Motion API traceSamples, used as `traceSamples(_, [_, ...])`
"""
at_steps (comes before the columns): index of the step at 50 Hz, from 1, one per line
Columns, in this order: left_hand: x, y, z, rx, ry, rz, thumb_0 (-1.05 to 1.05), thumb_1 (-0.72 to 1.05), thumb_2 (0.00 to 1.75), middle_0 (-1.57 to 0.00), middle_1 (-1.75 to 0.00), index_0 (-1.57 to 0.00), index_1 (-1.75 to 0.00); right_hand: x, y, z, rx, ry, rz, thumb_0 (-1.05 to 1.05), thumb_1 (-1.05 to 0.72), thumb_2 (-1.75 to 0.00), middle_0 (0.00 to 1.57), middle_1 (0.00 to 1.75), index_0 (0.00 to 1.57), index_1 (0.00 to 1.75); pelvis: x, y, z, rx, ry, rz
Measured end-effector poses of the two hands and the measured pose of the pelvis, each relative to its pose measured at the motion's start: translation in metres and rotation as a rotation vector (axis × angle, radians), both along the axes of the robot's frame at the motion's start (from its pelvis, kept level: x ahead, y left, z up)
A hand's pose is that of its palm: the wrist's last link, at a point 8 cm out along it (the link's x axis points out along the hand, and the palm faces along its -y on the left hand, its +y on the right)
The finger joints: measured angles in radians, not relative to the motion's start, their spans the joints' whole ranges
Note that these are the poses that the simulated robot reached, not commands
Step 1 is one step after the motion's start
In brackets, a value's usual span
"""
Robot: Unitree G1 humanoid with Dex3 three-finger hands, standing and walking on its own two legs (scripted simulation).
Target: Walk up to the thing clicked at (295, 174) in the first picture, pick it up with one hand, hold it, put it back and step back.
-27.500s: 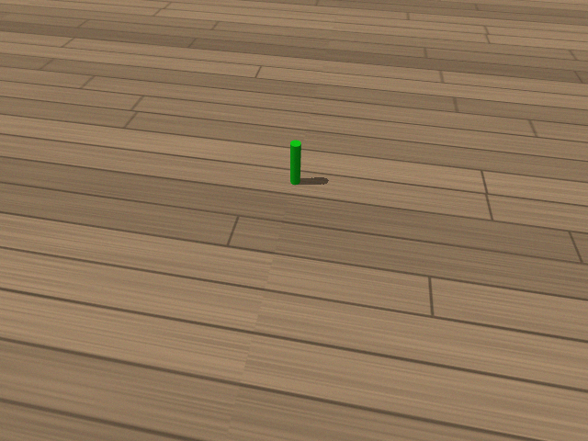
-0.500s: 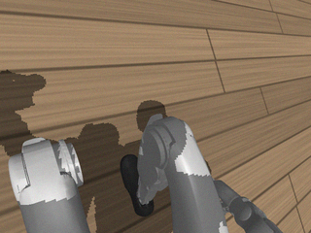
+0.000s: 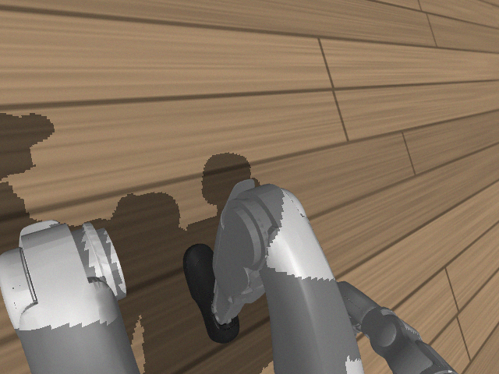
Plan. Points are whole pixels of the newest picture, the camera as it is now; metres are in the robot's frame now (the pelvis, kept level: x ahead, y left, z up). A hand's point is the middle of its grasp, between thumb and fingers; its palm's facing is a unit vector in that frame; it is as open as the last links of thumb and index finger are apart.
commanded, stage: loosen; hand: left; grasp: from the side
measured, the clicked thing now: out of the picture +0.44 +0.31 -0.17
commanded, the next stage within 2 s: open in 0.14 s
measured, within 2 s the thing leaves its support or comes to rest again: rests again in 0.32 s
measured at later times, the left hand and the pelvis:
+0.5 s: hand out of the picture +0.45 +0.30 -0.15, palm faces +0.38 -0.93 +0.00, open 10.4 cm; pelvis +0.00 +0.00 +0.00, yaw +0 degrees
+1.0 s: hand out of the picture +0.45 +0.35 -0.11, palm faces +0.42 -0.91 -0.01, open 16.9 cm; pelvis +0.00 +0.00 +0.01, yaw +0 degrees
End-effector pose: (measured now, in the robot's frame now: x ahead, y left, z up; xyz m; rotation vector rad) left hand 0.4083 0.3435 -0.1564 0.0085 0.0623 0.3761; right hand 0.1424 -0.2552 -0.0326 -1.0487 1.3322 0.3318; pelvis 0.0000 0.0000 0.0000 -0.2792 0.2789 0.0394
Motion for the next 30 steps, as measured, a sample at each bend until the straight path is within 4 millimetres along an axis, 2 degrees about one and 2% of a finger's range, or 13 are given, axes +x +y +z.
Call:
traceSamples(7, [-0.0025, 0.0, -0.0012, 0.001, -0.007, -0.007, 0.01, -0.06, 1.2, -0.95, -1.14, -0.91, -1.15, 0.003, 0.0025, 0.0005, 0.001, 0.005, 0.013, 0.0, -0.9, -0.9, 0.2, 0.3, 0.2, 0.3, 0.0007, 0.0012, 0.0007, -0.005, 0.0, 0.0])
traceSamples(10, [-0.004, 0.0006, -0.0017, -0.014, -0.013, 0.012, 0.01, -0.05, 1.14, -0.95, -1.11, -0.92, -1.12, 0.0049, 0.0036, 0.0014, 0.002, 0.0, 0.021, 0.0, -0.9, -0.9, 0.21, 0.3, 0.2, 0.3, 0.0004, 0.0012, 0.0007, -0.006, -0.004, 0.0])
traceSamples(18, [-0.0041, -0.0009, 0.0023, -0.013, -0.039, 0.01, 0.01, -0.07, 0.82, -0.96, -0.95, -0.94, -0.95, 0.0079, 0.0054, 0.0028, -0.001, -0.013, 0.038, 0.0, -0.91, -0.9, 0.21, 0.3, 0.2, 0.3, -0.0018, 0.0008, 0.0002, -0.008, -0.016, -0.002])
traceSamples(24, [-0.0015, 0.0004, 0.0059, -0.007, -0.035, 0.01, 0.0, -0.2, 0.57, -0.83, -0.74, -0.82, -0.74, 0.0083, 0.0064, 0.002, 0.008, -0.023, 0.038, 0.0, -0.91, -0.9, 0.21, 0.3, 0.2, 0.3, -0.0028, 0.001, 0.0001, -0.008, -0.018, -0.004])
traceSamples(30, [-0.0021, -0.0003, 0.0044, -0.017, -0.031, 0.016, -0.01, -0.32, 0.4, -0.68, -0.56, -0.68, -0.56, 0.0057, 0.0078, 0.0022, 0.014, -0.02, 0.035, 0.0, -0.92, -0.9, 0.21, 0.3, 0.2, 0.3, -0.003, 0.0009, 0.0005, -0.007, -0.016, -0.006])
